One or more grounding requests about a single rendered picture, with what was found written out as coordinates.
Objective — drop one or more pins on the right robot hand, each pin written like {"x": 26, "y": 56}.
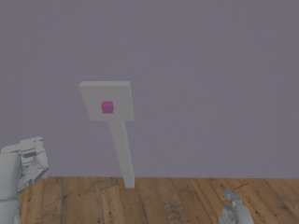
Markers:
{"x": 238, "y": 213}

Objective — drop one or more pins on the button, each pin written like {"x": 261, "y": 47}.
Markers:
{"x": 107, "y": 107}

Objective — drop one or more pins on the panel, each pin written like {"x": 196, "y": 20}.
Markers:
{"x": 94, "y": 93}

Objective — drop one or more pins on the robot left forearm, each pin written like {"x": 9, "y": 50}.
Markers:
{"x": 9, "y": 211}

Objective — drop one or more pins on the left robot hand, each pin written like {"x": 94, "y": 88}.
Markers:
{"x": 30, "y": 154}

